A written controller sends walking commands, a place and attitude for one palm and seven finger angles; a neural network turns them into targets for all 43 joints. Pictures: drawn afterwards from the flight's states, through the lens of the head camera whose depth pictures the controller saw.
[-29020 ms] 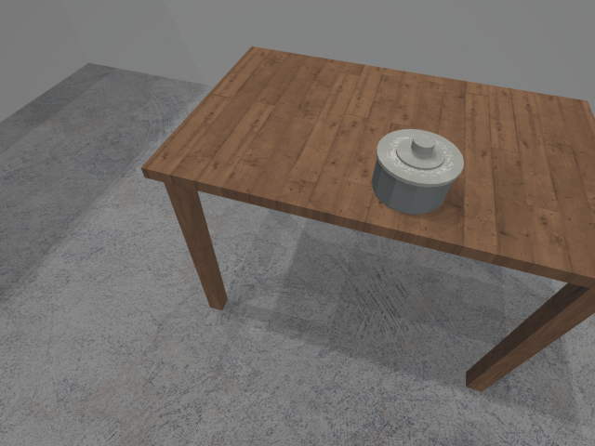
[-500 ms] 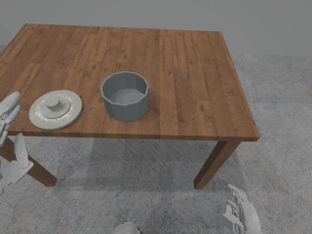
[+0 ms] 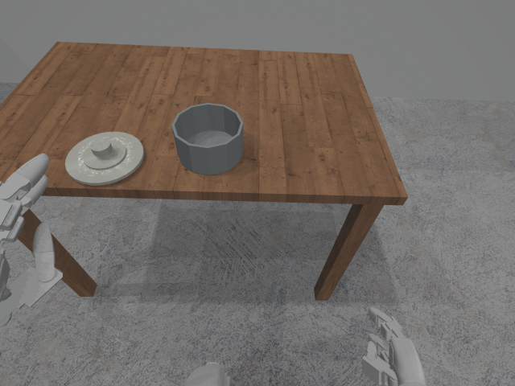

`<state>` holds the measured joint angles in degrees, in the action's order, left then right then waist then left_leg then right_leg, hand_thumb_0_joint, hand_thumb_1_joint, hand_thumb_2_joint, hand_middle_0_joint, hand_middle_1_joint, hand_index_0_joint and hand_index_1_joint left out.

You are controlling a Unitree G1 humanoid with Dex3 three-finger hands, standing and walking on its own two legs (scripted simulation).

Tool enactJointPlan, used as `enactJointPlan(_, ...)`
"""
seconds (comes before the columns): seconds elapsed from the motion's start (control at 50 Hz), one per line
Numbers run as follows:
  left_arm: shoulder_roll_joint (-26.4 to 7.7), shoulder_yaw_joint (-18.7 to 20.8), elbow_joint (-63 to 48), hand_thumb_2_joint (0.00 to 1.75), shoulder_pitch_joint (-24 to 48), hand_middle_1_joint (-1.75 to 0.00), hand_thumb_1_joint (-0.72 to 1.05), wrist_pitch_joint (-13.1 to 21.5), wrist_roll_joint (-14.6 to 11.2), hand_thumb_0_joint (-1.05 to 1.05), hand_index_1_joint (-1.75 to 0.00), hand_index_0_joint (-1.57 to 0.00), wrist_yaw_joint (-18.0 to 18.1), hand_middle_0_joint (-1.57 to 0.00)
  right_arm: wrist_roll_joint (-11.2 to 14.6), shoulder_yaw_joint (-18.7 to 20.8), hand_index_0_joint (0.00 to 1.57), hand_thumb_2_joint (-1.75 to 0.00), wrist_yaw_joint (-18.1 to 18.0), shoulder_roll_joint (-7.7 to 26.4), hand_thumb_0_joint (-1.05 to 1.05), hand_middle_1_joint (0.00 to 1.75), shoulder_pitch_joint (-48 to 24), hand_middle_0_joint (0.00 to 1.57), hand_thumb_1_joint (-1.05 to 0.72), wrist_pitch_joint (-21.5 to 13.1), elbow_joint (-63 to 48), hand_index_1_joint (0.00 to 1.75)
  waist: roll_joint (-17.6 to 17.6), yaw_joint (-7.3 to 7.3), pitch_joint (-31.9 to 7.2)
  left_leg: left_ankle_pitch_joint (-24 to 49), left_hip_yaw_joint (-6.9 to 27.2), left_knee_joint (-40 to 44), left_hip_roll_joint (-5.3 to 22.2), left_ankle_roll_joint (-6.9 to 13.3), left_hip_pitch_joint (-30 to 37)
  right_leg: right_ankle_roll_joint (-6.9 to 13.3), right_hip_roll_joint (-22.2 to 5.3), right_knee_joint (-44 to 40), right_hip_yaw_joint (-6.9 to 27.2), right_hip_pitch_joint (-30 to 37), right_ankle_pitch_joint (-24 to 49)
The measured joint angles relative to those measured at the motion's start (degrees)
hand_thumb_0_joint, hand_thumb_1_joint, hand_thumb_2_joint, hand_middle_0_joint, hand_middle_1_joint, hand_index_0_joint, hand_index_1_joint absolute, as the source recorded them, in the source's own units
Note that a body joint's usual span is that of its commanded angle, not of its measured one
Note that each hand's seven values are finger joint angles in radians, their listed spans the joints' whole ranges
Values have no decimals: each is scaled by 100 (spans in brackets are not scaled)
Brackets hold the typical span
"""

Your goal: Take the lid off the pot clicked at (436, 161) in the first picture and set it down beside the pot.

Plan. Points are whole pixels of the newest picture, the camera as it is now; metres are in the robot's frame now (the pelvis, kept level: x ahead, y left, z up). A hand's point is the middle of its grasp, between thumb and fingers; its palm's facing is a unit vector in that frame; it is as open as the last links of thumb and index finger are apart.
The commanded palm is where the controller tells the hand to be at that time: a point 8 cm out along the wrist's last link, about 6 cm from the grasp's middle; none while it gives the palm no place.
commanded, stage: stop stepping back and stand still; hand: left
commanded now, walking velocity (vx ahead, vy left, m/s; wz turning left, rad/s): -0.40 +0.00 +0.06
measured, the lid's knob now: (101, 147) +0.57 +0.38 -0.01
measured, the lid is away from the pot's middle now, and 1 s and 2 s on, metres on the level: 0.24 0.24 0.24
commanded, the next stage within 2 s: let the arm hang, fingers relaxed in 0.80 s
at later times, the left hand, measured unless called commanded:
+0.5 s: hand out of the picture +0.08 +0.26 +0.18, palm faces +0.41 -0.81 -0.42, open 7.4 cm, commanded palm +0.02 +0.30 +0.19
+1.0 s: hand out of the picture +0.11 +0.29 +0.04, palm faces +0.28 -0.87 -0.40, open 7.4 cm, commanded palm none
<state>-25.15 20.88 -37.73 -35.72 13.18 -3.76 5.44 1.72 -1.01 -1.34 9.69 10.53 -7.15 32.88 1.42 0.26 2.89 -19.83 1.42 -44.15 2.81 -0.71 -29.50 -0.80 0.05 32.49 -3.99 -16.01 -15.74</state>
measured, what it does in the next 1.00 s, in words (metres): walks backwards: left foot, then right foot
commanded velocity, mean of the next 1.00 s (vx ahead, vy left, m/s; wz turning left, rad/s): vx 0.08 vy -0.02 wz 0.00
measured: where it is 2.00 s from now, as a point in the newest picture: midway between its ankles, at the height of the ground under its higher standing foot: outside the picture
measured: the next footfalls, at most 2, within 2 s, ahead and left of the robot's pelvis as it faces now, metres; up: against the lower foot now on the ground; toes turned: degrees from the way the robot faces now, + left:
left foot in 0.18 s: -0.06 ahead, +0.12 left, +0.00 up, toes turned +6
right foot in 0.38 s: -0.05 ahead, -0.07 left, +0.00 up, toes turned +8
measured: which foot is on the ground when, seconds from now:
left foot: up 0.00-0.16, down 0.18-1.00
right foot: down 0.00-0.18, up 0.20-0.36, down 0.38-1.00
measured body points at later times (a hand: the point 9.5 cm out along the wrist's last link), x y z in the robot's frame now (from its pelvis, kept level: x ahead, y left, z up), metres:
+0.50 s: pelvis -0.09 +0.01 +0.00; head -0.12 +0.02 +0.45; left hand +0.05 +0.30 +0.20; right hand +0.06 -0.21 -0.09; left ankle -0.10 +0.12 -0.70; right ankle -0.06 -0.10 -0.72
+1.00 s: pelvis -0.10 +0.03 +0.00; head -0.11 +0.03 +0.45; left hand +0.09 +0.33 +0.07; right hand +0.06 -0.21 -0.10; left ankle -0.09 +0.12 -0.72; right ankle -0.10 -0.09 -0.72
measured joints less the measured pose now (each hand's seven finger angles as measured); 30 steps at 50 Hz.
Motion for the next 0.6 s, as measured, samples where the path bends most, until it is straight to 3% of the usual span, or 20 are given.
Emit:
enactJointPlan(0.04, 47, -54, 45, 90, -88, -31, 89, 9, 12, 1, -30, -21, -16, -22, 9, 61, 20, -90, -15, 13, 1, 30, 97, 20, -90, 132, 149, 30, -188, 1, -174, -484, -47, -1214, -234, -27, -114, 4, -155, 123, 55, -114, -80)
enactJointPlan(0.08, 146, -66, 138, 90, -114, -31, 89, 18, 34, 1, -30, -21, 7, -22, 6, 88, 20, -90, -75, 56, 1, 30, 177, 20, -90, 248, 215, 30, -338, 22, -314, -699, -131, -1697, -310, -40, 72, -19, -264, 159, 103, -207, -44)
enactJointPlan(0.12, 212, -197, 535, 90, 202, -31, 89, 54, 200, 1, -30, -21, -30, -22, -13, 169, 20, -90, -57, 175, 1, 30, 232, 20, -90, 208, 313, 30, -373, 57, -422, -767, -133, -1338, -282, -33, 381, -64, -361, 223, 47, -381, 21)
enactJointPlan(0.14, 252, -308, 721, 90, 524, -31, 89, -168, 205, 1, -30, -21, -108, -22, 20, 222, 20, -90, -21, 272, 1, 30, 243, 20, -90, 250, 317, 30, -365, 72, -410, -690, -129, -877, -247, -2, 597, -101, -436, 332, -23, -494, 19)
enactJointPlan(0.18, 242, -190, 625, 90, 623, -31, 89, -256, 141, 1, -30, -21, -61, -22, 49, 218, 20, -90, -91, 390, 1, 30, 169, 20, -90, 212, 231, 30, -397, 191, -313, -342, -176, 466, -87, 186, 1106, -156, -516, 708, -89, -817, -56)
enactJointPlan(0.2, 197, -46, 520, 90, 490, -31, 89, -232, 105, 1, -30, -21, 3, -22, 42, 242, 20, -90, -120, 311, 1, 30, 82, 20, -90, 179, 214, 30, -564, 196, -190, -238, -294, 503, -145, 188, 1110, -144, -537, 971, 67, -961, -310)
enactJointPlan(0.24, 152, 177, 249, 90, 17, -31, 89, -251, 50, 1, -30, -21, 102, -22, -30, 254, 20, -90, -116, 119, 2, 30, 54, 20, -91, 64, 103, 30, -725, 204, -69, -137, -467, 498, -141, 118, 1140, -110, -316, 1779, 374, -1188, -959)
enactJointPlan(0.28, 95, 226, -56, 90, -356, -31, 89, -327, 69, 2, -30, -21, 168, -21, -48, 246, 20, -90, -61, -15, 2, 30, 201, 20, -91, -103, 7, 30, -680, 252, -66, 7, -425, 646, -91, 70, 1186, -105, -81, 2221, 438, -1171, -1113)
enactJointPlan(0.32, 7, 192, -290, 90, -544, -31, 89, -344, 87, 2, -30, -21, 210, -21, -14, 189, 20, -90, -26, -54, 1, 30, 391, 20, -91, -210, -26, 30, -561, 204, -121, 148, -354, 796, -43, 40, 1226, -93, 18, 1734, 324, -837, -1078)
enactJointPlan(0.38, -173, 259, -302, 90, -502, -31, 89, -166, 133, 2, -30, -21, 198, -22, 2, 52, 20, -90, -14, 4, 1, 30, 599, 20, -90, -227, -47, 30, -399, 70, -237, 139, -302, 621, -37, 14, 1110, 18, 10, 333, 139, -105, -272)
enactJointPlan(0.44, 4, 118, 222, 90, -14, -31, 89, -18, 133, 1, -30, -21, 99, -22, 10, 53, 20, -90, -43, 146, 1, 30, 531, 20, -90, -43, 205, 30, -47, 21, -286, -341, -66, -22, -64, 150, 890, 206, 100, 291, -18, -52, -76)
enactJointPlan(0.5, 277, 17, 685, 90, 214, -31, 89, -88, 100, 1, -30, -21, 65, -22, -8, 75, 20, -90, -86, 175, 1, 30, 492, 20, -90, 169, 441, 30, -109, -29, -481, -447, -178, -598, -236, 242, 827, 190, 14, 239, 61, -77, -53)
enactJointPlan(0.56, 503, -96, 786, 90, 253, -31, 89, -227, 128, 1, -30, -21, 115, -21, -47, 41, 20, -90, -180, 248, 2, 30, 530, 20, -90, 175, 354, 30, -157, 37, -595, -434, -271, 568, -187, 345, 1295, 145, -30, 342, 46, -208, -164)
enactJointPlan(0.6, 537, -147, 755, 90, 230, -31, 89, -282, 140, 1, -30, -21, 166, -21, -59, 31, 20, -90, -228, 224, 2, 30, 476, 20, -90, 88, 290, 30, -264, 53, -492, 57, -360, 675, -223, 310, 1324, 86, -7, 801, 208, -353, -659)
